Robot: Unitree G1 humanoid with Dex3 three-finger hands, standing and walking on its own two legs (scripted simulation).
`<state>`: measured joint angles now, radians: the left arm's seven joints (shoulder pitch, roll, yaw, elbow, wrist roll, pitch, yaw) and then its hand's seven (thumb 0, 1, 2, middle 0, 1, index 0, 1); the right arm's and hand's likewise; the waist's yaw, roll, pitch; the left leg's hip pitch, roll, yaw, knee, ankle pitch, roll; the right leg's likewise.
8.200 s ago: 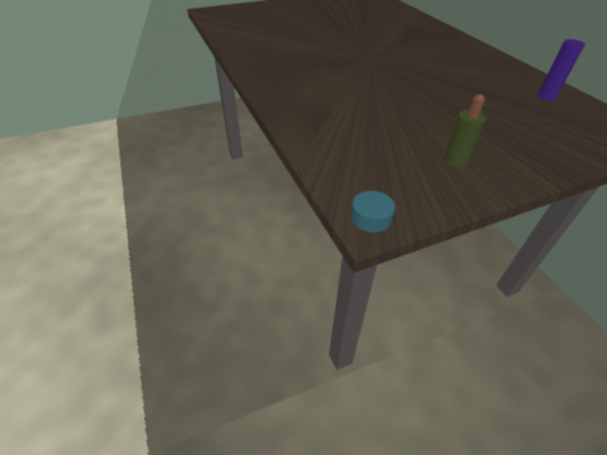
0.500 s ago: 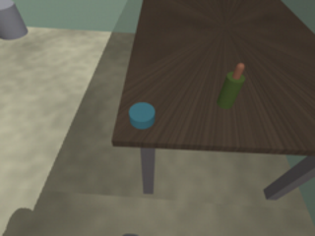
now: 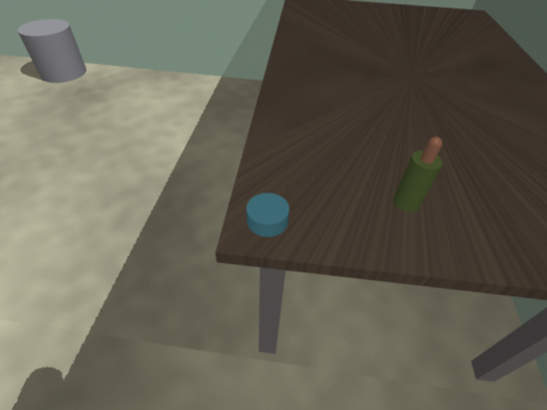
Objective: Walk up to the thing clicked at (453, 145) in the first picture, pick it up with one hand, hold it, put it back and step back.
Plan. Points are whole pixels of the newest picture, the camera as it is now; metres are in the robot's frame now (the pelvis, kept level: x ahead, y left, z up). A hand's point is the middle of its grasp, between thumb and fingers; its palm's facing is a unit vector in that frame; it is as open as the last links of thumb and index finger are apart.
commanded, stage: walk up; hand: right
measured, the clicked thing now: (420, 173) +0.56 -0.25 +0.05
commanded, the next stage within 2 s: stand in 1.46 s
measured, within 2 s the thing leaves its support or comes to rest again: neither
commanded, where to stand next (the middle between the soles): +0.09 +0.01 m, yaw -5 degrees
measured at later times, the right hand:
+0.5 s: hand out of the picture +0.09 -0.27 -0.15, palm faces +0.01 +0.93 -0.36, open 7.4 cm
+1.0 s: hand out of the picture +0.12 -0.28 -0.15, palm faces +0.08 +0.93 -0.35, open 7.4 cm
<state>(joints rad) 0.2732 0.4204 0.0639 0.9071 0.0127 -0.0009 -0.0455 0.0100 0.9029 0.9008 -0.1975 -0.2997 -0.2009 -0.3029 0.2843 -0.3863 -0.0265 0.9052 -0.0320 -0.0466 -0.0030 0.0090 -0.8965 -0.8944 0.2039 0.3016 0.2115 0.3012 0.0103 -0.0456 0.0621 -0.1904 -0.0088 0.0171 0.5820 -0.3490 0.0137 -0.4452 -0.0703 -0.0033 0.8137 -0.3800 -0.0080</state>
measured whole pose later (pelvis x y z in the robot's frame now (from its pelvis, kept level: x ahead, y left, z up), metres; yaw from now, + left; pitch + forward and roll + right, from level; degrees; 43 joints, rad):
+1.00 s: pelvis +0.04 +0.00 +0.00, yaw -6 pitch -2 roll +1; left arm 0.08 0.38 0.01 1.09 0.01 -0.01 0.00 0.01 0.90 0.90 -0.20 -0.30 -0.20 -0.30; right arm 0.03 -0.37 -0.05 1.08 -0.01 0.03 0.02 0.01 -0.90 -0.89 0.20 0.30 0.21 0.30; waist 0.01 -0.01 0.11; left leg -0.17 0.03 0.10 0.54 -0.34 0.00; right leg -0.31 -0.03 0.07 0.56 -0.22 0.04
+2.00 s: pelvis +0.06 -0.01 +0.02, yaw -5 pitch -2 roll +0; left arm 0.09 0.35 0.00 1.12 0.01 -0.01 -0.01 0.01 0.90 0.90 -0.20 -0.30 -0.20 -0.30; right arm 0.09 -0.34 -0.02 1.11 -0.02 0.00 0.01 0.01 -0.90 -0.89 0.20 0.30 0.21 0.30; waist -0.01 -0.02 0.05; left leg -0.03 0.03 0.10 0.33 -0.26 -0.02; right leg -0.18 -0.02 0.06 0.37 -0.15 0.03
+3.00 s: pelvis +0.05 -0.02 +0.02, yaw -4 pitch -2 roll +0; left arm 0.10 0.35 -0.01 1.12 0.01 -0.01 -0.01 0.01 0.90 0.90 -0.20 -0.30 -0.20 -0.30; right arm 0.12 -0.35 -0.02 1.13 -0.02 0.00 0.02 0.01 -0.90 -0.89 0.20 0.30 0.21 0.30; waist -0.01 -0.01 0.05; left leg -0.04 0.04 0.08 0.32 -0.24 -0.03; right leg -0.19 -0.01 0.04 0.36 -0.14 0.02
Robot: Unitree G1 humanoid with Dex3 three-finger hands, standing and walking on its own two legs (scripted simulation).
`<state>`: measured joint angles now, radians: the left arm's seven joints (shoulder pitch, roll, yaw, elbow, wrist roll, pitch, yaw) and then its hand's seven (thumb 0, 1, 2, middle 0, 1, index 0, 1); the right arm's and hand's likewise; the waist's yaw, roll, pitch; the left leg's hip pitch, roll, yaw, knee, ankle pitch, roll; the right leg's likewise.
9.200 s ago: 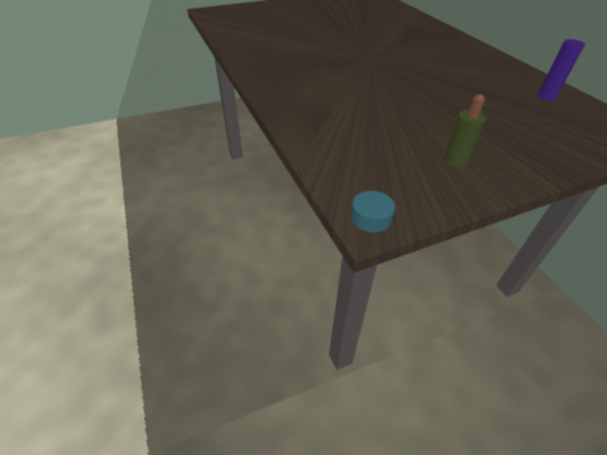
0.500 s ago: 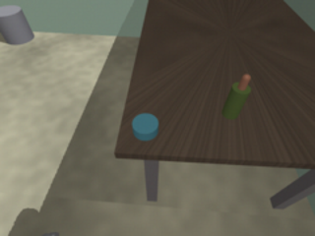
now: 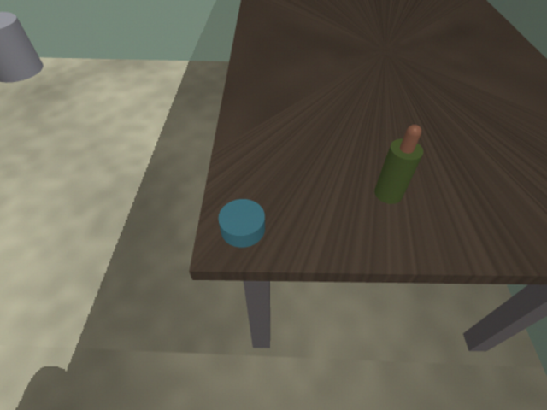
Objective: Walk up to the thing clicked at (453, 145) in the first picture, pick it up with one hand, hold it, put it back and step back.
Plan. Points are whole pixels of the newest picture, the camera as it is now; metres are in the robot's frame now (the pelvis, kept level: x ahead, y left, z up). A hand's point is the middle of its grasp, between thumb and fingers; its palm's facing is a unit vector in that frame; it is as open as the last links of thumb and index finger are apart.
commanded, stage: walk up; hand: right
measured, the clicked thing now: (400, 163) +0.54 -0.20 +0.05
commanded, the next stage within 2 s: stand in 0.46 s
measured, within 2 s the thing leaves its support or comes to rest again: neither
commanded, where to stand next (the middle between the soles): +0.05 +0.01 m, yaw +1 degrees
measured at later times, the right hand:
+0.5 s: hand out of the picture +0.09 -0.27 -0.15, palm faces +0.04 +0.94 -0.34, open 7.4 cm
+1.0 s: hand out of the picture +0.10 -0.26 -0.14, palm faces +0.00 +0.94 -0.34, open 7.4 cm
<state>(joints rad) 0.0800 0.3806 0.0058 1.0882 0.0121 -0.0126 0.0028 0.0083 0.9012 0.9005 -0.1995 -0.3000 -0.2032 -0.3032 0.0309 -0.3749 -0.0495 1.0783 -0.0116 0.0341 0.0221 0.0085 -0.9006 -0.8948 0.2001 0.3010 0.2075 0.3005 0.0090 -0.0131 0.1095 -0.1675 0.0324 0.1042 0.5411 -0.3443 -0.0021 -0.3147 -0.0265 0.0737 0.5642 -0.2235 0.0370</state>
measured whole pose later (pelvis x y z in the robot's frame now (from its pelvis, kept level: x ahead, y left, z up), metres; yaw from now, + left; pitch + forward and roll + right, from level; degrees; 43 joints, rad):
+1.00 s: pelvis +0.02 +0.00 +0.01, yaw +0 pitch -2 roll +0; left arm 0.09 0.35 0.00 1.12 0.01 -0.01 -0.01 0.01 0.90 0.90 -0.20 -0.30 -0.20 -0.30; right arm 0.09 -0.34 -0.02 1.11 -0.02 0.00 0.01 0.01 -0.90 -0.89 0.20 0.30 0.21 0.30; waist -0.01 -0.02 0.05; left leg -0.03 0.03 0.10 0.33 -0.26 -0.02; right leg -0.18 -0.02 0.06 0.37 -0.15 0.03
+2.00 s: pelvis +0.01 -0.01 +0.02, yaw +1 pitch -2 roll +0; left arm 0.10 0.35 -0.01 1.12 0.01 -0.01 -0.01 0.01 0.90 0.90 -0.20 -0.30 -0.20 -0.30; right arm 0.12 -0.35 -0.02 1.13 -0.02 0.00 0.02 0.01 -0.90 -0.89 0.20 0.30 0.21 0.30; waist -0.01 -0.01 0.05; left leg -0.04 0.04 0.08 0.32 -0.24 -0.03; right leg -0.19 -0.01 0.04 0.36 -0.14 0.02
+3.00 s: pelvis +0.00 -0.01 +0.01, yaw +4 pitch +2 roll +0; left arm 0.03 0.27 0.10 0.90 -0.05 -0.09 0.06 0.01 0.48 0.49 -0.08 -0.12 -0.08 -0.12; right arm 0.05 -0.29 -0.12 0.87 0.04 -0.11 -0.06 0.01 -0.49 -0.49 0.10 0.11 0.10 0.11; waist 0.00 -0.01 0.06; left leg -0.22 0.04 0.03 0.46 -0.27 -0.02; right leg -0.32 -0.03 0.00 0.45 -0.16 0.02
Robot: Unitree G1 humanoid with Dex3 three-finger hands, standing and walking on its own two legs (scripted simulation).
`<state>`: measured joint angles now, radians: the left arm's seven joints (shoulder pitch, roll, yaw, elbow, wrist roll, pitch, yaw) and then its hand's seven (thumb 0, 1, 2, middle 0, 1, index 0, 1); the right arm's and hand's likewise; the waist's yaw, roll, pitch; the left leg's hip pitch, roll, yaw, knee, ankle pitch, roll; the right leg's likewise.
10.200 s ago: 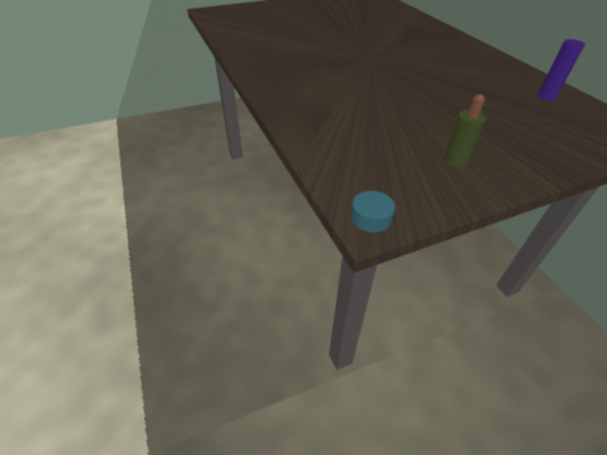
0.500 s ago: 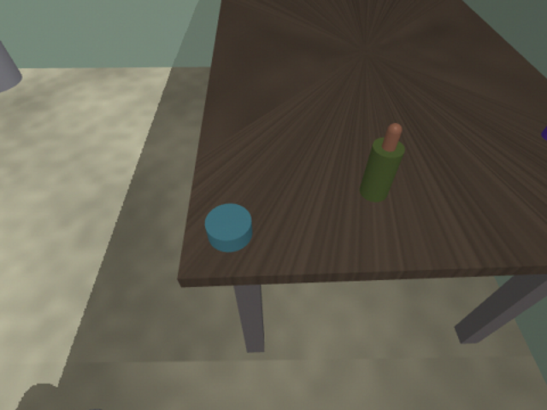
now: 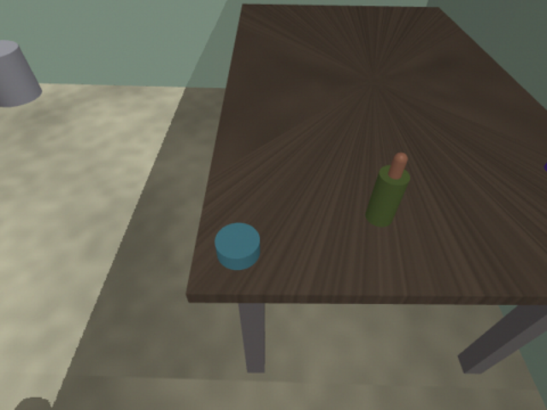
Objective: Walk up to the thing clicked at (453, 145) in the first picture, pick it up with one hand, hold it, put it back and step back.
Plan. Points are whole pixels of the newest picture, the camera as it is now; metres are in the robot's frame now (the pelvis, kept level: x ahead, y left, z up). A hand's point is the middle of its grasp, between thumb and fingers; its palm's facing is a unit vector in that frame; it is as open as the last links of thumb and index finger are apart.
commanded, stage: stand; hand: right
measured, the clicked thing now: (389, 188) +0.52 -0.20 +0.03
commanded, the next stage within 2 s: rise first in 1.66 s
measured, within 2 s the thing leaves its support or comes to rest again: neither
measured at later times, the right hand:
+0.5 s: hand out of the picture +0.06 -0.26 -0.16, palm faces -0.02 +0.95 -0.32, open 7.4 cm
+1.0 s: hand out of the picture +0.06 -0.26 -0.16, palm faces -0.02 +0.94 -0.33, open 7.4 cm
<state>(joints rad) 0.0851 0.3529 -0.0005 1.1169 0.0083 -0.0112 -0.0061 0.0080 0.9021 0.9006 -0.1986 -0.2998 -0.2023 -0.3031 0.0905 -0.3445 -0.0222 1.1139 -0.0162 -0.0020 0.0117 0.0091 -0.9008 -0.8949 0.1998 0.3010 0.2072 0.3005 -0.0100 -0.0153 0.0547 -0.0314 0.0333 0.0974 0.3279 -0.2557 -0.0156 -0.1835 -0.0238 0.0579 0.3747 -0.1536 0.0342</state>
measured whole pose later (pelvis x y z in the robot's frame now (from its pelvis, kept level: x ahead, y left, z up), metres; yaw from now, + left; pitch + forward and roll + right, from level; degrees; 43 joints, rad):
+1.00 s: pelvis +0.00 -0.01 +0.00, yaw +1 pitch -2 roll +0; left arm 0.10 0.35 -0.01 1.12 0.01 -0.01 -0.01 0.01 0.90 0.90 -0.20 -0.30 -0.20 -0.30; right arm 0.12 -0.35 -0.02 1.13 -0.02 0.00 0.02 0.01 -0.90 -0.89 0.20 0.30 0.21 0.30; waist -0.01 -0.01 0.05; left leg -0.04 0.04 0.08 0.32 -0.24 -0.03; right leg -0.19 -0.01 0.04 0.36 -0.14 0.02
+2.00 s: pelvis -0.02 -0.01 -0.01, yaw +3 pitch +2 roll +0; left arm 0.03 0.27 0.10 0.90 -0.05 -0.09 0.06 0.01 0.48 0.49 -0.08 -0.12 -0.08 -0.12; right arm 0.05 -0.29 -0.12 0.87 0.04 -0.11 -0.06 0.01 -0.49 -0.49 0.10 0.11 0.10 0.11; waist 0.00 -0.01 0.06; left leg -0.22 0.04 0.03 0.46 -0.27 -0.02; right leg -0.32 -0.03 0.00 0.45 -0.16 0.02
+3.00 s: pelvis -0.01 +0.00 +0.00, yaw +4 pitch -4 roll +0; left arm 0.24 0.23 0.14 0.63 -0.01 -0.09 0.05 -0.01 -0.55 0.04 -0.06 -0.05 -0.06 -0.06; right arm 0.45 -0.30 -0.26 -0.04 0.03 -0.21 -0.03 -0.01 0.51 -0.04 0.05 0.06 0.06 0.05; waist -0.04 -0.05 0.04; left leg -0.06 0.03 0.03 0.40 -0.27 -0.01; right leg -0.16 -0.04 0.00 0.38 -0.16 0.03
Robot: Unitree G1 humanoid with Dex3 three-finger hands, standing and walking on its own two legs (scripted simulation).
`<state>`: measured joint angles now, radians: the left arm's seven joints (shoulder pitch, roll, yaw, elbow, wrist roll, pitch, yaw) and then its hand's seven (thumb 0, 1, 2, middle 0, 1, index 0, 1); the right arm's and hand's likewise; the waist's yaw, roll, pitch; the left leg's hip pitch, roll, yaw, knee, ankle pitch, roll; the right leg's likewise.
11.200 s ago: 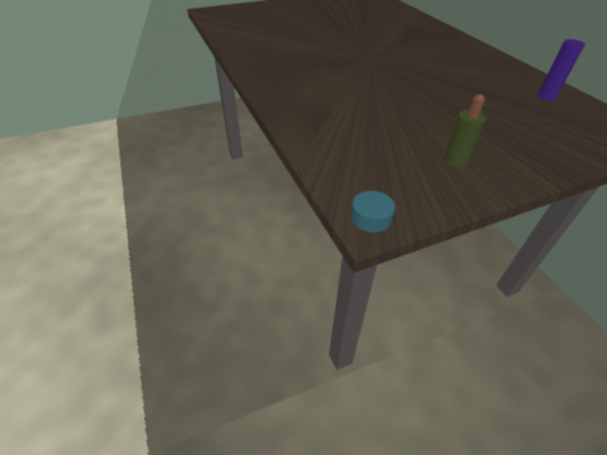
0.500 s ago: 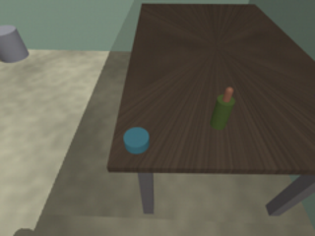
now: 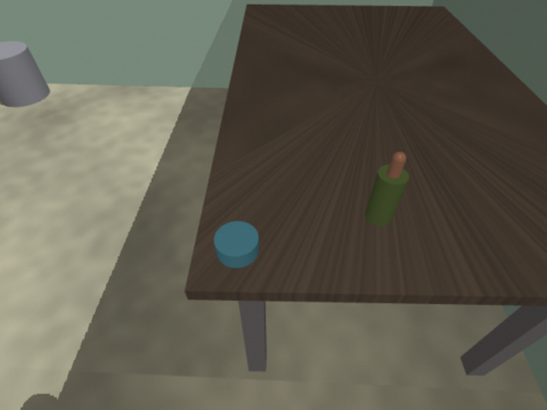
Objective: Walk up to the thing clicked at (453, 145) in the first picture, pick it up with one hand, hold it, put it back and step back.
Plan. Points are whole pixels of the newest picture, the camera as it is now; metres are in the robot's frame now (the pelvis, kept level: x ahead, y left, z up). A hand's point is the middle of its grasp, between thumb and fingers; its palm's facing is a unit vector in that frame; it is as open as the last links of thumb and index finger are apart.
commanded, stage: stand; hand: right
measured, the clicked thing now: (388, 187) +0.52 -0.19 +0.03
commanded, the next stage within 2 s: rise first in 0.66 s
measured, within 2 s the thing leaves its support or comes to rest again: neither
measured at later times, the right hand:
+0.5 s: hand out of the picture +0.08 -0.25 -0.16, palm faces -0.03 +0.94 -0.33, open 7.4 cm
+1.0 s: hand out of the picture +0.17 -0.24 -0.13, palm faces +0.12 +0.94 -0.32, open 11.0 cm
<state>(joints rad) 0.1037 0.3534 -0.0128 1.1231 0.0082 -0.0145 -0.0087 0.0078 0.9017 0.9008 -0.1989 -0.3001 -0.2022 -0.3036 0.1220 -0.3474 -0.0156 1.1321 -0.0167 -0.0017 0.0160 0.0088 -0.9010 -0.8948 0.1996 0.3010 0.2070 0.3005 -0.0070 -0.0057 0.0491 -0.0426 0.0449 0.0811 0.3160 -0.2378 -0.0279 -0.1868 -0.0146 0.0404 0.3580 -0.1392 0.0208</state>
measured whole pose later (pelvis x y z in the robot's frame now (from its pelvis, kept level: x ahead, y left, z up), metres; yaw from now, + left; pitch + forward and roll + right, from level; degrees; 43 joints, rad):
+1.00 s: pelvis -0.01 +0.00 -0.01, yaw +3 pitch +2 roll +0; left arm 0.03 0.27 0.10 0.90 -0.05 -0.09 0.06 0.01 0.48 0.49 -0.08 -0.12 -0.08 -0.12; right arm 0.05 -0.29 -0.12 0.87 0.04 -0.11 -0.06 0.01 -0.49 -0.49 0.10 0.11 0.10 0.11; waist 0.00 -0.01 0.06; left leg -0.22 0.04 0.03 0.46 -0.27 -0.02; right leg -0.32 -0.03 0.00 0.45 -0.16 0.02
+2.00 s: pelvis +0.00 +0.01 +0.00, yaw +3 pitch -4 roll +0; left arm 0.24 0.23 0.14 0.63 -0.01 -0.09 0.05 -0.01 -0.55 0.04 -0.06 -0.05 -0.06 -0.06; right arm 0.45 -0.30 -0.26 -0.04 0.03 -0.21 -0.03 -0.01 0.51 -0.04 0.05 0.06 0.06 0.05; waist -0.04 -0.05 0.04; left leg -0.06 0.03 0.03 0.40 -0.27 -0.01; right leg -0.16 -0.04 0.00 0.38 -0.16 0.03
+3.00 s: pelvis -0.01 +0.01 -0.01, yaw +2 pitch -3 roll +0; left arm 0.19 0.22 0.13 0.70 -0.01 -0.11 0.08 -0.01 -0.54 0.05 -0.05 -0.05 -0.05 -0.05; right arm 0.26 -0.34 -0.43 0.03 0.13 -0.30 0.14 -0.01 0.56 -0.05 0.03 0.06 0.05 0.06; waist -0.03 -0.04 0.02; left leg -0.10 0.03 0.04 0.44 -0.29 -0.01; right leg -0.20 -0.04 0.00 0.42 -0.17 0.03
